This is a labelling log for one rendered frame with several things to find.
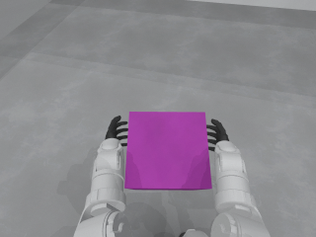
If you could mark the robot right hand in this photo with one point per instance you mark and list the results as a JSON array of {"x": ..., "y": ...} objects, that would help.
[{"x": 220, "y": 134}]

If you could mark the left robot upper arm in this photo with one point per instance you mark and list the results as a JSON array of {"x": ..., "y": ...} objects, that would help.
[{"x": 109, "y": 224}]

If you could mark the carton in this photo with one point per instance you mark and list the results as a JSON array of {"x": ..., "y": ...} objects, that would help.
[{"x": 167, "y": 151}]

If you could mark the robot left forearm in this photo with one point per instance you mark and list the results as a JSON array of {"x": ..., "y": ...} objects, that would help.
[{"x": 107, "y": 181}]

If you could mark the robot right forearm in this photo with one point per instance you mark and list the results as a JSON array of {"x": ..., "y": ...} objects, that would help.
[{"x": 232, "y": 183}]

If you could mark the robot left hand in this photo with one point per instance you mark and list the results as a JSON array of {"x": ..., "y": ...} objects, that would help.
[{"x": 113, "y": 131}]

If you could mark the right robot upper arm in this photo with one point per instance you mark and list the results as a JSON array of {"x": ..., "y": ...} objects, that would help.
[{"x": 230, "y": 224}]

